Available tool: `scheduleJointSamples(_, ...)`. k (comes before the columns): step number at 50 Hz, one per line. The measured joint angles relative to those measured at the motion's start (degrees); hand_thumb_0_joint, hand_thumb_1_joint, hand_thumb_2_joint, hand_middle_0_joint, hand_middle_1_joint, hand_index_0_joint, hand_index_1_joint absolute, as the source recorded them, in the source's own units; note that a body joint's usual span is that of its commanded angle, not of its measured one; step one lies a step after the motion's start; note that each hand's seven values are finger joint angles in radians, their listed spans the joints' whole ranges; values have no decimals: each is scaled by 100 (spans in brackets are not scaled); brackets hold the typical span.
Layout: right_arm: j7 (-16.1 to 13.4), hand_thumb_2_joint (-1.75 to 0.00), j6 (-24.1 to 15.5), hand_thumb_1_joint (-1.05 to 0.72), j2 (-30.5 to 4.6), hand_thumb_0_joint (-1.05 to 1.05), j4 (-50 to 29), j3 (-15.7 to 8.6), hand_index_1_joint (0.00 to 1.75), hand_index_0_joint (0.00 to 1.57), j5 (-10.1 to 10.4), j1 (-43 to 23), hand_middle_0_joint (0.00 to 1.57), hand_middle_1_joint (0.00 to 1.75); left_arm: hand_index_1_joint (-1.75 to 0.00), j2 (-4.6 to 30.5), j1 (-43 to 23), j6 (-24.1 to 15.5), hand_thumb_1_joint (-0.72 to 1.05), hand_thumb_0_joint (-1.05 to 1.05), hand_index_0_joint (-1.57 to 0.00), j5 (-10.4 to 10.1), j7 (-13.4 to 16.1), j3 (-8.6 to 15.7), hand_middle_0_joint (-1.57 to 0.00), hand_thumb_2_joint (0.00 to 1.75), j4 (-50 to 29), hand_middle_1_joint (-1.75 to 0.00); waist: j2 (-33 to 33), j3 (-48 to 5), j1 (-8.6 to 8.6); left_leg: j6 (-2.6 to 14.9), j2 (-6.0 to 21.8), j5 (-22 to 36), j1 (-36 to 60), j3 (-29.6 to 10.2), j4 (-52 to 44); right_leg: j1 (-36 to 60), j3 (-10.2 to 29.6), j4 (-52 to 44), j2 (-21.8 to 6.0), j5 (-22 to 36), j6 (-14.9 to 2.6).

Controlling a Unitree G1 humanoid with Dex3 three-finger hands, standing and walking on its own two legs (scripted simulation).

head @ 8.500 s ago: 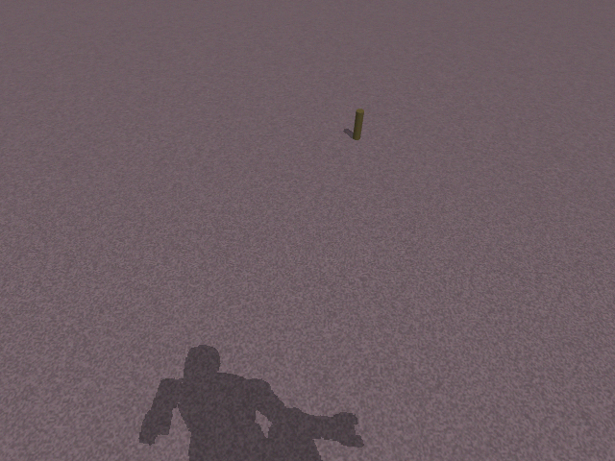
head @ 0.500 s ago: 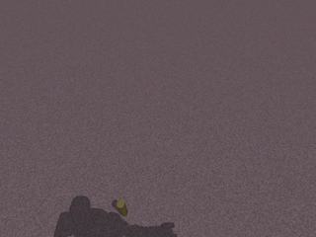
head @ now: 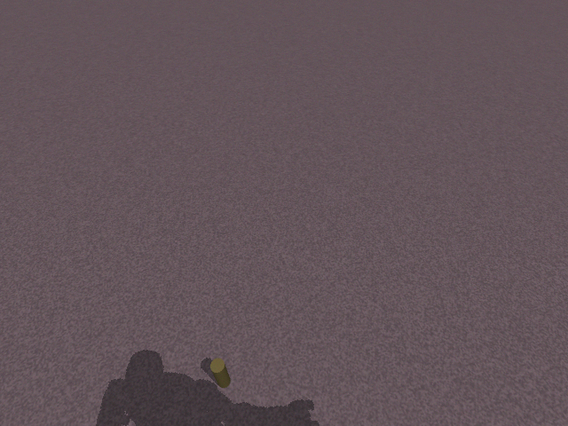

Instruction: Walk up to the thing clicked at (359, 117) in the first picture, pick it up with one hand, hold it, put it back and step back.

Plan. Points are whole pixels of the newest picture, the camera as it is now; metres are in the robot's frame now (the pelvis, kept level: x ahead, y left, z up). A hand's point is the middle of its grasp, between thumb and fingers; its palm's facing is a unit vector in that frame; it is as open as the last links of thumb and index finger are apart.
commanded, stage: stand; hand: left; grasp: from the side
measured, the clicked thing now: (221, 373) +0.38 +0.20 -0.70
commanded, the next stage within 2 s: go down in 0.06 s
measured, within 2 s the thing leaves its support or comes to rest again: neither
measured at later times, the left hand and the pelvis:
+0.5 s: hand (126, 424) +0.16 +0.26 -0.17, palm faces +0.05 -0.94 -0.33, open 13.3 cm; pelvis -0.01 +0.00 -0.03, yaw +0 degrees
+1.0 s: hand out of the picture +0.14 +0.28 -0.20, palm faces +0.08 -0.94 -0.32, open 17.5 cm; pelvis -0.01 +0.01 -0.08, yaw +0 degrees
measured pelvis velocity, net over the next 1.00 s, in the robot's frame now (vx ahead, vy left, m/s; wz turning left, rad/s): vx -0.01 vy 0.01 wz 0.00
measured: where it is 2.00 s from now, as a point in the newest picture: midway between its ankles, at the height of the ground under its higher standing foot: outside the picture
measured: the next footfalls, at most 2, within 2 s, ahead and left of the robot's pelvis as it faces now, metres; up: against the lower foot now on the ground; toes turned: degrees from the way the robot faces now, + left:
none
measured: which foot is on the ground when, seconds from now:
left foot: down 0.00-1.00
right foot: down 0.00-1.00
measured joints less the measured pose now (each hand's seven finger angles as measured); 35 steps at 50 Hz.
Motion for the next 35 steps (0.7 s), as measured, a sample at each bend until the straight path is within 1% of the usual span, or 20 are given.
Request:
scheduleJointSamples(9,-1,-90,2,-90,-4,1,1,-1,30,20,-4,34,20,29,-30,2,8,0,90,0,-20,-5,2,5,-20,90,1,-30,-2,-9,-1,0,-7,-3,15,-6,-11,10,-7,7,-7,-15,-1)
scheduleJointSamples(10,-41,-90,30,-91,-2,1,-214,7,30,20,80,123,20,29,-29,-17,48,9,90,0,-20,-59,26,42,-20,89,-145,-29,4,-56,-14,6,-8,-31,-111,-18,75,-111,-17,94,-10,-47,-4)
scheduleJointSamples(12,-148,-90,-95,-92,27,1,-754,8,30,20,238,336,20,29,-26,-110,-122,-77,86,0,-18,-139,79,176,-19,86,-324,-26,31,-23,-21,21,-18,-111,-418,-70,341,-396,-62,358,-23,-144,-10)
scheduleJointSamples(14,-191,-91,-135,-93,106,1,-1138,0,30,20,301,416,20,29,-22,-171,-460,-89,80,0,-15,-107,62,370,-15,80,-279,-22,37,28,-31,23,-8,-192,-751,-95,622,-719,-76,637,-19,-233,-20)
scheduleJointSamples(16,-223,-91,-156,-94,235,1,-1413,-29,30,20,303,447,20,29,-18,-150,-782,-64,71,0,-12,-5,-12,565,-12,71,-255,-18,7,40,-50,12,16,-272,-1093,-94,894,-1072,-64,922,-3,-317,-32)
scheduleJointSamples(18,-211,-91,-166,-94,375,1,-1637,-68,30,20,255,496,20,29,-15,-74,-1016,-57,61,0,-9,173,-110,760,-9,61,-230,-15,-42,-40,-100,7,38,-377,-1466,-90,1194,-1456,-48,1234,10,-425,-42)
scheduleJointSamples(19,-196,-91,-164,-94,440,1,-1736,-90,30,20,232,535,20,29,-14,-39,-1073,-32,55,0,-8,245,-155,877,-8,56,-270,-14,-71,-87,-121,4,49,-439,-1624,-80,1342,-1623,-33,1389,16,-486,-46)
scheduleJointSamples(21,-175,-91,-144,-93,541,1,-1918,-123,30,20,209,651,20,29,-12,4,-1056,42,44,0,-7,320,-195,1064,-7,46,-468,-12,-114,-182,-148,1,66,-564,-1842,-53,1588,-1857,3,1642,24,-603,-49)
scheduleJointSamples(26,-157,-90,-87,-91,591,1,-2270,-138,30,20,224,914,20,30,-10,10,-732,400,15,0,-6,363,-224,1181,-5,29,-1021,-10,-65,-426,-206,21,75,-846,-2223,-41,2093,-2213,31,2084,19,-845,-25)
scheduleJointSamples(30,-168,-89,-153,-88,552,1,-2542,-157,30,20,230,945,20,30,-9,15,-376,648,-7,0,-6,302,-275,1194,-5,20,-1466,-9,-4,-546,-228,49,79,-1087,-2618,-34,2573,-2592,54,2524,11,-1061,3)
scheduleJointSamples(35,-222,-89,-346,-86,510,1,-2815,-204,30,20,206,881,20,30,-9,-55,-23,785,-31,0,-6,213,-347,1236,-6,12,-2167,-9,15,-644,-174,72,73,-1393,-3229,-61,3254,-3178,52,3185,-10,-1366,32)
